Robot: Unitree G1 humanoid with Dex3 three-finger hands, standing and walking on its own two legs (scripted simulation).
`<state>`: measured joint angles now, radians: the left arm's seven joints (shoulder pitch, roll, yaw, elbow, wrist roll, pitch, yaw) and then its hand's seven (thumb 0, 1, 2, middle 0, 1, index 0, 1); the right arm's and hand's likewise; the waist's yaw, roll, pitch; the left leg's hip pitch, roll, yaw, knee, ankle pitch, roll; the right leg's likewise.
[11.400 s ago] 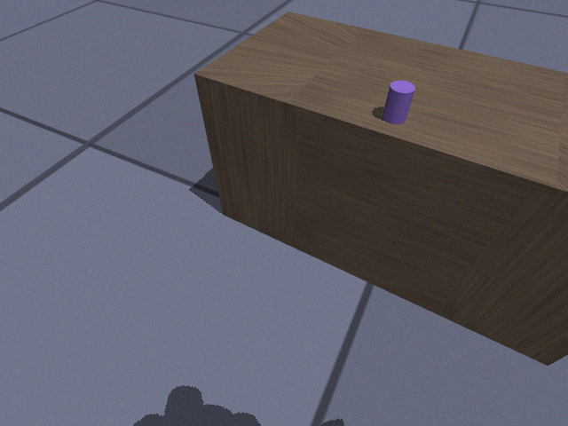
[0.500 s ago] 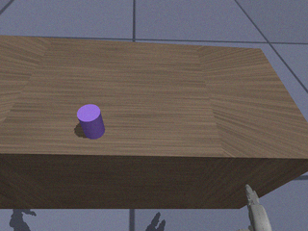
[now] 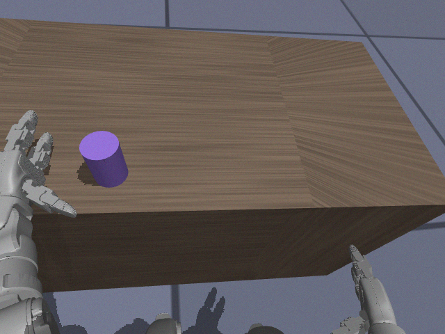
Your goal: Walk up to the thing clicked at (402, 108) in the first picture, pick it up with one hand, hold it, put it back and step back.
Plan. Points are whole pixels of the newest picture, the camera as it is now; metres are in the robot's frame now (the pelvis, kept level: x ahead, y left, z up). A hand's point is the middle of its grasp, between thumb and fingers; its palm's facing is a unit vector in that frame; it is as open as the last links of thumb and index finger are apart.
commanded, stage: close in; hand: left
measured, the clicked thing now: (105, 160) +0.43 +0.20 +0.02
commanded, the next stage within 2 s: rest palm in 0.46 s
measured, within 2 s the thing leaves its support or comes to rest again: leaves its support in 1.70 s
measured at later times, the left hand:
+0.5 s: hand (97, 169) +0.40 +0.21 +0.04, palm faces +0.13 -0.99 +0.04, open 17.7 cm
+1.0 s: hand (108, 163) +0.42 +0.19 +0.04, palm faces +0.15 -0.99 +0.03, open 15.6 cm
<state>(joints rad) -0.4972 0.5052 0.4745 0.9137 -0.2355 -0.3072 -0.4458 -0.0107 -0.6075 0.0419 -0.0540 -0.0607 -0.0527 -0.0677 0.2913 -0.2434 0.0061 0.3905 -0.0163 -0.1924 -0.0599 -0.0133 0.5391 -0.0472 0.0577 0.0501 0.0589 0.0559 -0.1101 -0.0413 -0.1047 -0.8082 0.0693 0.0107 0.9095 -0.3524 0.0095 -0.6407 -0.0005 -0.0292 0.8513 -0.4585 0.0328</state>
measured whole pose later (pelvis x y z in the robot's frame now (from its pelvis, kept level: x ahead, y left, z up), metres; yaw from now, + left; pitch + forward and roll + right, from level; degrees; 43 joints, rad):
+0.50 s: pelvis +0.00 -0.01 -0.01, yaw +0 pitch +14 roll -2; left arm -0.44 0.32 0.34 0.74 -0.18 -0.33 -0.17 -0.01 -0.61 0.02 -0.06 -0.05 -0.07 -0.04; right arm 0.38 -0.23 -0.05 0.19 -0.01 -0.06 0.01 -0.01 0.51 -0.05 0.06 0.05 0.06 0.06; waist -0.08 -0.01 -0.11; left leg -0.84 0.07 0.02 0.97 -0.38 0.00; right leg -0.69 0.00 -0.02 0.94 -0.50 0.03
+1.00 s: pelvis -0.01 -0.01 -0.01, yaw -1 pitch +15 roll -2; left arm -0.52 0.33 0.33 0.85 -0.15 -0.39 -0.10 -0.01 -0.57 0.14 -0.44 -0.29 -0.45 -0.29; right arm 0.39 -0.23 -0.05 0.11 -0.02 -0.01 0.02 -0.01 0.50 -0.05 0.06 0.05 0.06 0.05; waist -0.11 -0.02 -0.11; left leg -0.87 0.08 0.02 0.98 -0.37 0.00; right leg -0.72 0.00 -0.01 0.96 -0.50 0.02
